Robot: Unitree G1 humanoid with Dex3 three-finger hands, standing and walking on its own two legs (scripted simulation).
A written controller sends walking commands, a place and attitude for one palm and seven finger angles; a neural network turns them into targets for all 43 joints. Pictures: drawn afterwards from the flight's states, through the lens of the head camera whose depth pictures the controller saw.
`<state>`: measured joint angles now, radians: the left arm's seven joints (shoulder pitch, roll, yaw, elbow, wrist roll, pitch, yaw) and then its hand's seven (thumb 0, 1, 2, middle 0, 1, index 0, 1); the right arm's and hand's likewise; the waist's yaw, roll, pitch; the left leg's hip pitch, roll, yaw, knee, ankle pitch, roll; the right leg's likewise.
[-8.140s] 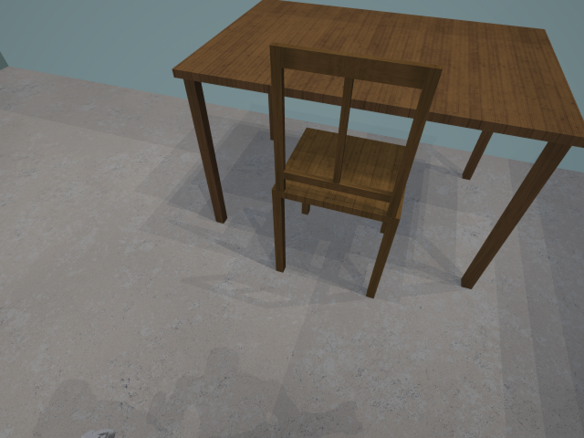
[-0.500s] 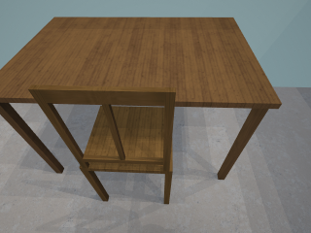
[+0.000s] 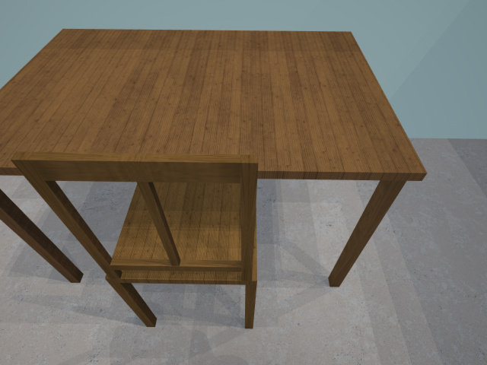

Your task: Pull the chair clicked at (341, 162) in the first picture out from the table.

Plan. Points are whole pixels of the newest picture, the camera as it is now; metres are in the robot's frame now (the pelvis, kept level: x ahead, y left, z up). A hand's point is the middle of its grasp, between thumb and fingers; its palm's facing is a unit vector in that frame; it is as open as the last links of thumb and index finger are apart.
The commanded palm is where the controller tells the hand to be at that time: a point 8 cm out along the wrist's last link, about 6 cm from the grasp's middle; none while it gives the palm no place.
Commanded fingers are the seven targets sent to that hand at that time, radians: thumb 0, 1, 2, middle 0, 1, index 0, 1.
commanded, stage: come to a stop and stand still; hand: left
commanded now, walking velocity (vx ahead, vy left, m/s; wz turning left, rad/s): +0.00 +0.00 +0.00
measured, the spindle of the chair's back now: (162, 228) +0.38 +0.20 -0.06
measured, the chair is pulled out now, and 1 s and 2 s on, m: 0.00 0.00 0.00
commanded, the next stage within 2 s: look again from close up in 0.88 s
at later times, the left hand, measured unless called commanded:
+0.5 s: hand out of the picture +0.01 +0.15 -0.17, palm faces +0.02 -0.98 -0.20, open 7.4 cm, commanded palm none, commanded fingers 0.00 0.90 0.90 -0.20 -0.30 -0.20 -0.30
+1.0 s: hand out of the picture -0.01 +0.13 -0.17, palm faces +0.02 -0.98 -0.18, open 7.4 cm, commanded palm none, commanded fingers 0.00 0.90 0.90 -0.20 -0.30 -0.20 -0.30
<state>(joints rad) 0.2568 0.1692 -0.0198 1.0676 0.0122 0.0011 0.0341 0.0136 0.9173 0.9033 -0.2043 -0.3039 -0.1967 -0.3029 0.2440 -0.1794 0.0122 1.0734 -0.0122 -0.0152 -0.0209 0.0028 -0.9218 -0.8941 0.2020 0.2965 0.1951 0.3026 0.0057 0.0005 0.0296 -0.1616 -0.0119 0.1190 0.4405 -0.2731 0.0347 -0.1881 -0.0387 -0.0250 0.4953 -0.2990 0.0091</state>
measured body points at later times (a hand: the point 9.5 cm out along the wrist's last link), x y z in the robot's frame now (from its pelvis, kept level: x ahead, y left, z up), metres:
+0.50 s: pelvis +0.01 -0.03 +0.00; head +0.02 -0.03 +0.45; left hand +0.01 +0.20 -0.15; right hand +0.02 -0.25 -0.16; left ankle -0.02 +0.09 -0.74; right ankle -0.02 -0.12 -0.74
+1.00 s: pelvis +0.00 -0.04 +0.00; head +0.01 -0.03 +0.45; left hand -0.01 +0.18 -0.16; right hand +0.00 -0.25 -0.16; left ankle -0.02 +0.09 -0.74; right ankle -0.02 -0.12 -0.74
